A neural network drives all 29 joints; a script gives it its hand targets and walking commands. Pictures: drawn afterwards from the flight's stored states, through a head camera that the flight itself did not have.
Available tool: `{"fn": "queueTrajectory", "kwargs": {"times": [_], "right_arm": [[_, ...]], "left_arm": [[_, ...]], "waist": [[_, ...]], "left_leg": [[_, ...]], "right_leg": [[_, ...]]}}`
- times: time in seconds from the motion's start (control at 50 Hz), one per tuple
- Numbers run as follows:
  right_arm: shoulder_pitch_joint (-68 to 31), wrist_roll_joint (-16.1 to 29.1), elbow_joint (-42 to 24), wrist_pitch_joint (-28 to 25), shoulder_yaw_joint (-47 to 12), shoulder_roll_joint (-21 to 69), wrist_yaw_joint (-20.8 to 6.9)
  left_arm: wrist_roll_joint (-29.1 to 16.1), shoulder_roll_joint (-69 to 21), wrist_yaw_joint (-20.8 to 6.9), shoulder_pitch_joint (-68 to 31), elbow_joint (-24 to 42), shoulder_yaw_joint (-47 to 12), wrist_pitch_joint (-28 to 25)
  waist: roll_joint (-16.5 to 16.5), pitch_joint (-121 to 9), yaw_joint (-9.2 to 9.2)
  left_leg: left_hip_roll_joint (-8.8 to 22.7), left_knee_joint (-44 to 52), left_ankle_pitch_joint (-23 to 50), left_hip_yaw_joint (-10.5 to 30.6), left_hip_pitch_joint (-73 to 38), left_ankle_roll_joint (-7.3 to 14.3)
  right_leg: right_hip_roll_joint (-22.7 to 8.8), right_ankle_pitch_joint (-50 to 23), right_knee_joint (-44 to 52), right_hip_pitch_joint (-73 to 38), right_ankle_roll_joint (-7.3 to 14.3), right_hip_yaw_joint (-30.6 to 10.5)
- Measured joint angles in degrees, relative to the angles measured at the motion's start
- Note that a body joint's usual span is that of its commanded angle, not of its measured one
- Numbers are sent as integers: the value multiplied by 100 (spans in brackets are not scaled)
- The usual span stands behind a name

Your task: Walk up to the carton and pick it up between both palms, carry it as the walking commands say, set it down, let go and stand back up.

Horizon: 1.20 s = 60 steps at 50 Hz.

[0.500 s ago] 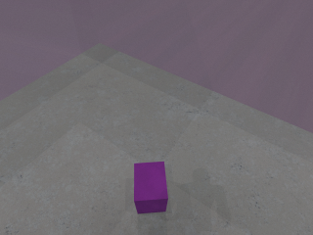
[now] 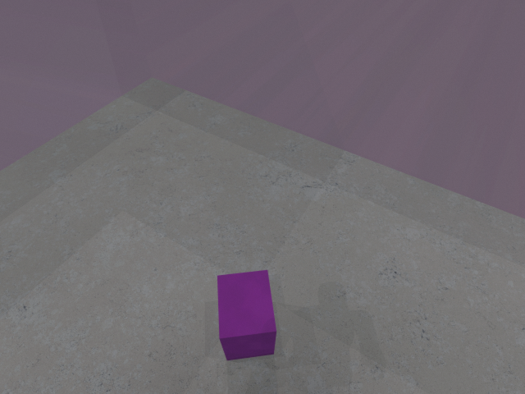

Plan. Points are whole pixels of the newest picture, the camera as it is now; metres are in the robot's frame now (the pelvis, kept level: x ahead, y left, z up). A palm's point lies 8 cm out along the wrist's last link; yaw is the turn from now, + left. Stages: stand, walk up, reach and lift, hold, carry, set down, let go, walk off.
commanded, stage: walk up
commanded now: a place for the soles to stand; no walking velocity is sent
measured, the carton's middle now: (246, 316) +0.44 +0.07 -0.63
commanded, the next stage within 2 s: reach and lift in 0.54 s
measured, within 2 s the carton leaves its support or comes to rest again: neither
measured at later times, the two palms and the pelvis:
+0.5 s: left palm out of the picture +0.03 +0.26 -0.13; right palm out of the picture +0.02 -0.26 -0.13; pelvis +0.00 +0.00 +0.00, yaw -2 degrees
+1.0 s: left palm out of the picture +0.14 +0.26 -0.14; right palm (397, 380) +0.16 -0.21 -0.14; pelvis -0.02 +0.01 -0.03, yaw +5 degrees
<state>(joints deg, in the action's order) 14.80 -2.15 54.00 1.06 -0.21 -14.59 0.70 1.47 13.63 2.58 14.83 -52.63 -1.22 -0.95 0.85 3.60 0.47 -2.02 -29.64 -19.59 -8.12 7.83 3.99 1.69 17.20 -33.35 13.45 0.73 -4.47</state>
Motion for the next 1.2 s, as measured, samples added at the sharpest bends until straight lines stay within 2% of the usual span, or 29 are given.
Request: {"fn": "queueTrajectory", "kwargs": {"times": [0.22, 0.42, 0.56, 0.6, 0.66, 0.72, 0.78, 0.84, 0.96, 1.02, 1.08, 1.2], "right_arm": [[124, -6, 64, 18, 3, 8, 1], [127, 1, 101, 69, 36, -109, -54], [124, 28, 84, -57, 14, -27, -3], [211, 335, -579, 160, -188, -52, 73], [-338, 585, -1416, 925, -202, -44, 0], [-1111, 502, -1839, 1871, -42, -1, -56], [-1327, 368, -2160, 2362, 121, 55, -85], [-1083, 190, -2332, 2323, 223, 187, -112], [-841, -17, -2367, 1860, 572, 632, -85], [-1165, 82, -2343, 1823, 705, 589, -124], [-1563, 178, -2438, 1999, 713, 467, -100], [-2186, 305, -2729, 2285, 603, 543, 146]], "left_arm": [[-11, 32, -9, 117, -59, 1, 33], [4, -28, 35, 259, -59, -26, -32], [-49, 83, 13, 240, -159, 15, -5], [-311, 180, -18, 170, 549, -62, 366], [-409, 259, -191, -471, 1478, -13, 1177], [-242, 193, -409, -1111, 1596, 210, 2106], [7, 121, -435, -1206, 1958, 478, 2613], [32, 146, -452, -978, 2291, 493, 2577], [-62, 247, -630, -844, 2376, 313, 2108], [-156, 201, -602, -1255, 2481, 230, 2065], [-208, 177, -601, -1807, 2469, 239, 2226], [-156, 420, -767, -2791, 1852, 490, 2343]], "waist": [[54, -15, -17], [-121, -3, -44], [18, -51, -75], [62, -255, -26], [102, -343, 21], [106, -248, 157], [67, -322, 71], [-13, -602, -24], [-58, -820, 104], [-104, -766, 107], [-136, -690, 78], [-66, -527, 56]], "left_leg": [[-44, 208, 134, -135, -101, 42], [96, -93, -33, -41, 95, -94], [-42, 145, 32, -108, -7, 52], [-60, -152, -46, -52, 425, 98], [-63, -844, -270, 51, 1209, 146], [-120, -1002, -231, 160, 1640, 160], [-105, -1075, -187, 239, 2020, 129], [-68, -1243, -241, 398, 2383, 107], [-99, -1673, -336, 625, 3057, 54], [-83, -2012, -367, 641, 3543, 32], [-52, -2265, -360, 627, 3896, 18], [17, -2509, -318, 620, 4103, -39]], "right_leg": [[-11, -66, -14, 37, 12, -140], [144, -88, 46, 84, 54, -130], [60, -90, -15, 142, 9, -245], [-26, 230, -251, 516, -40, -24], [-128, 108, -672, 1160, -58, 196], [-210, 155, -793, 1525, -69, 315], [-207, 79, -760, 1831, -21, 402], [-165, 78, -767, 2079, -2, 514], [-162, 199, -1085, 2634, -85, 607], [-160, 235, -1378, 3091, -86, 640], [-139, 212, -1624, 3450, -59, 644], [-83, 160, -1881, 3679, 16, 656]]}}
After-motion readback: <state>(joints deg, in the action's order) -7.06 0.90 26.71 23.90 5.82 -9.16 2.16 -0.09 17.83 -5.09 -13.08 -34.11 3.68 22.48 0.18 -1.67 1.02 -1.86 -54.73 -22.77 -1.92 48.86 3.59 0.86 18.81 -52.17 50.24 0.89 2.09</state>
